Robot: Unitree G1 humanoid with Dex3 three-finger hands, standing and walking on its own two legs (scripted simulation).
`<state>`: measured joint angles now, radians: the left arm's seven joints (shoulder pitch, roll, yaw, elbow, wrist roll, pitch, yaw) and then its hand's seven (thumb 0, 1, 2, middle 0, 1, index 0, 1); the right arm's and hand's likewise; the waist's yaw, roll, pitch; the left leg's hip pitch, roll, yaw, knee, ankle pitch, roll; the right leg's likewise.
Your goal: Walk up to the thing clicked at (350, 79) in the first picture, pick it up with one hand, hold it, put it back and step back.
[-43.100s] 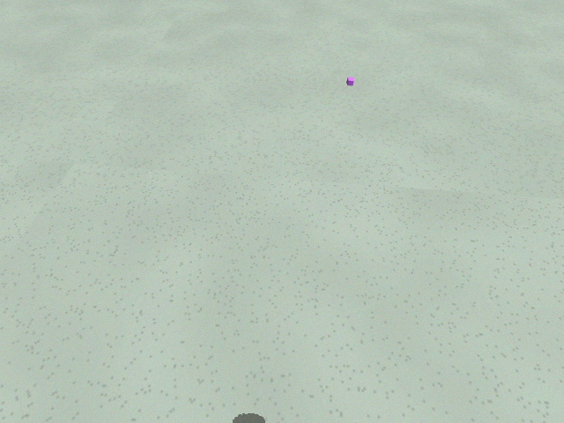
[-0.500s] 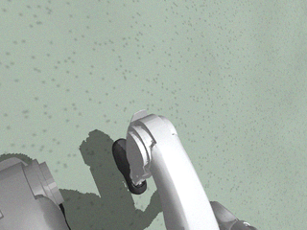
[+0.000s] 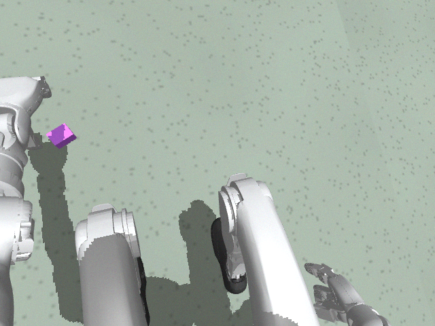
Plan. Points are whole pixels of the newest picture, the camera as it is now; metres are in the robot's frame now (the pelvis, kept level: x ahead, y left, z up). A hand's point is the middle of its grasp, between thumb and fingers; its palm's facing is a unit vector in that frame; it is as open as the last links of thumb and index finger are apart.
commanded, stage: withdraw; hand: left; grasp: from above
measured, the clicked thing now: (61, 136) +0.53 +0.26 -0.36
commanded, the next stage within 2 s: home in 0.26 s
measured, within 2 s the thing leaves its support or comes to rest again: neither
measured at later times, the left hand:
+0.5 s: hand (30, 102) +0.55 +0.27 -0.19, palm faces -0.32 -0.05 -0.95, open 11.6 cm
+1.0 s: hand out of the picture +0.35 +0.25 +0.00, palm faces -0.26 -0.68 -0.69, open 7.5 cm
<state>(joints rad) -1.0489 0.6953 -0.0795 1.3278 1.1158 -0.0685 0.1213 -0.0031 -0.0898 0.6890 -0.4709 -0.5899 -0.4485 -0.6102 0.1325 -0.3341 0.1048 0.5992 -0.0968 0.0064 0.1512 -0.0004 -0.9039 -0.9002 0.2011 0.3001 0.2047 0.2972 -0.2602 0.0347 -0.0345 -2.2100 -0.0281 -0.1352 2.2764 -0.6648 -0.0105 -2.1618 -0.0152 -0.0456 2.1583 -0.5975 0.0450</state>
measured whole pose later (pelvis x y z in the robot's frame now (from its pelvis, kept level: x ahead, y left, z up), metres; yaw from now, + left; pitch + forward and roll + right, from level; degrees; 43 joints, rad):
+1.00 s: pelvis +0.01 +0.00 +0.12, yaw +3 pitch +32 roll -5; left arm -0.31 0.43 0.00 0.48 0.48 0.15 0.04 0.00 0.86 0.89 -0.22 -0.31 -0.21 -0.31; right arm 0.11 -0.30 -0.03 0.56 0.00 0.03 0.03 0.01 -0.91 -0.90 0.20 0.30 0.20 0.30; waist -0.07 0.03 -0.19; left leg -1.82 -0.01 -0.10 1.91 -0.65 -0.01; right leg -1.79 -0.03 -0.03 1.82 -0.59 0.04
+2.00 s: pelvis +0.09 +0.00 +0.34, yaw +7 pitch +10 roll -3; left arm 0.50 0.22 0.03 -0.12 -0.04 0.46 0.02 0.01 0.91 0.90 -0.20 -0.30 -0.20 -0.30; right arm 0.26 -0.22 0.04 0.51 0.01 -0.24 -0.18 0.01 -0.90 -0.90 0.20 0.30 0.21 0.30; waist -0.03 0.04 -0.15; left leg -0.68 0.02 -0.08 1.00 -0.50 -0.02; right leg -0.65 -0.02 -0.05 0.93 -0.45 0.03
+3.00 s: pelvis +0.09 +0.00 +0.34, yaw +7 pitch +10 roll -3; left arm 0.50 0.23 0.03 -0.13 -0.05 0.46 0.02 0.01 0.91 0.90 -0.20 -0.30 -0.20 -0.30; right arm 0.28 -0.22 0.03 0.54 0.01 -0.25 -0.18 0.01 -0.90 -0.90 0.20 0.30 0.21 0.30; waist -0.04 0.05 -0.15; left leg -0.68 0.03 -0.07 1.01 -0.50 -0.02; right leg -0.66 -0.01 -0.05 0.94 -0.45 0.02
